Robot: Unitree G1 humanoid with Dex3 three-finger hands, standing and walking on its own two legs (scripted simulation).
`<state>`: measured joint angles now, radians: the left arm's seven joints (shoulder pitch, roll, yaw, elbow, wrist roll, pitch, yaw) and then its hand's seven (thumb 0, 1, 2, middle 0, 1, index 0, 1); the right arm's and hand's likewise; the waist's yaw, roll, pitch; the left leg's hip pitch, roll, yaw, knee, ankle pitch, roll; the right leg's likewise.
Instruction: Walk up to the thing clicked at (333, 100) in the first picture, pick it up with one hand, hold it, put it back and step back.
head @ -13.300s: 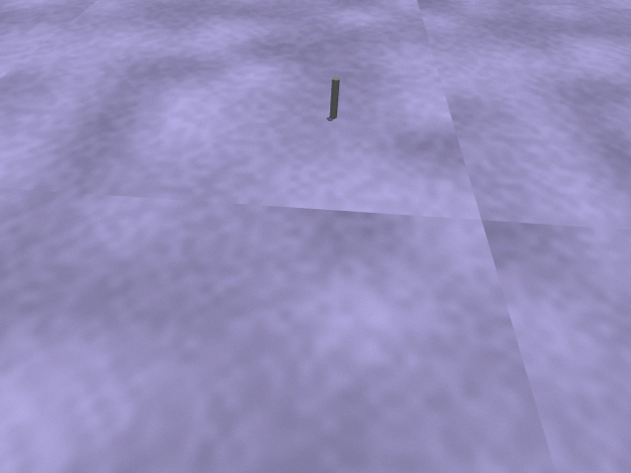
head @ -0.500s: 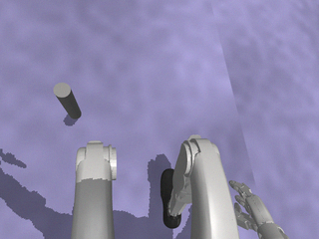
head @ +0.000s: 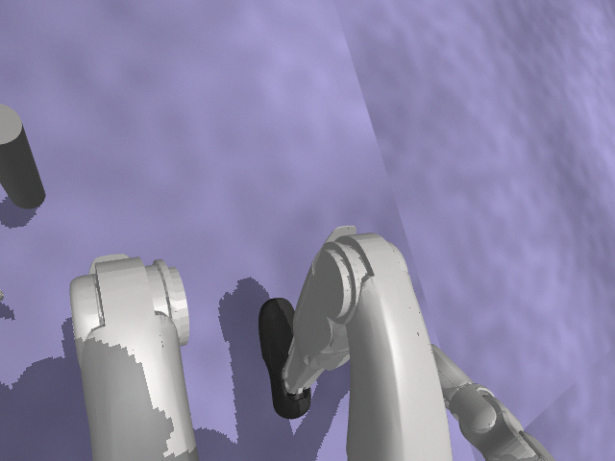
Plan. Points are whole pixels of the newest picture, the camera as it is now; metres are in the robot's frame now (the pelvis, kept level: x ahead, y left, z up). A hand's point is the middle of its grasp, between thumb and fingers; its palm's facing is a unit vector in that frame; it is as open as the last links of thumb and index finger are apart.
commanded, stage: close in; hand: left
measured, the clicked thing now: (14, 167) +0.45 +0.26 -0.18
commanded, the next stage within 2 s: close in 0.88 s
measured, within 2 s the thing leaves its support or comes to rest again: neither
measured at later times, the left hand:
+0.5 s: hand (20, 196) +0.42 +0.25 -0.17, palm faces +0.18 -0.98 +0.07, open 17.6 cm
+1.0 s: hand (35, 183) +0.43 +0.24 -0.18, palm faces +0.24 -0.97 +0.04, open 17.4 cm
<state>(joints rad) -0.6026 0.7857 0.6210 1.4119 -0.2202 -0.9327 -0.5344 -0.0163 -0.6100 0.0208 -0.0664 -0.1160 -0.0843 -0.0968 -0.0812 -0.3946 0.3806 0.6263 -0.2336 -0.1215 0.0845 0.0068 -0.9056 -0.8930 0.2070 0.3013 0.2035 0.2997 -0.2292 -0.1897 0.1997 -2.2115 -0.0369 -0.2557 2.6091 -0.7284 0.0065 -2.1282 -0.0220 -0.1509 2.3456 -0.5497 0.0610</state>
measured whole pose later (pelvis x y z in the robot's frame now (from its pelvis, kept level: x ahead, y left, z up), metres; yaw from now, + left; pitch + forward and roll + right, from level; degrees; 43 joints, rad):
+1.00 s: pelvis -0.01 +0.01 -0.01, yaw -3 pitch +14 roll -19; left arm -0.67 0.76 0.43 1.46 -0.05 -1.15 -0.01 -0.01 -0.57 0.14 -0.05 -0.11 -0.05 -0.12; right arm -0.16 -0.37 0.49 0.57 -0.35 0.00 0.17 0.00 -0.91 -0.90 0.21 0.30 0.20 0.30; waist -0.28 -0.24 0.28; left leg -2.19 -0.03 -0.34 2.66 -0.74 0.01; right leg -2.08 0.01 -0.22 2.32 -0.52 0.08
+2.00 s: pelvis +0.00 +0.01 +0.00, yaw -4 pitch +15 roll -19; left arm -0.73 0.80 0.44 1.47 -0.03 -1.11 0.03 0.05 0.22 1.08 -1.00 -1.14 -1.00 -1.17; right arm -0.15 -0.37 0.50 0.57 -0.35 0.03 0.17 0.00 -0.88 -0.89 0.20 0.30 0.20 0.30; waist -0.29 -0.25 0.29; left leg -2.20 -0.03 -0.35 2.65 -0.74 0.00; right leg -2.09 0.01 -0.22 2.31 -0.52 0.08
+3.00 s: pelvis +0.02 -0.01 +0.05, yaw +5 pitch +30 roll -10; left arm -0.62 0.48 0.37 0.94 -0.12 -0.66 -0.16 0.05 0.18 1.13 -1.03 -1.12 -1.05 -1.12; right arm 0.06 -0.31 0.14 0.62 -0.10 0.06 0.10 0.01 -0.88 -0.89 0.20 0.30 0.20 0.30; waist -0.16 -0.02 -0.07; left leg -2.21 -0.04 -0.15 2.41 -0.73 -0.01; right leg -2.18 -0.06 -0.07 2.25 -0.60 0.05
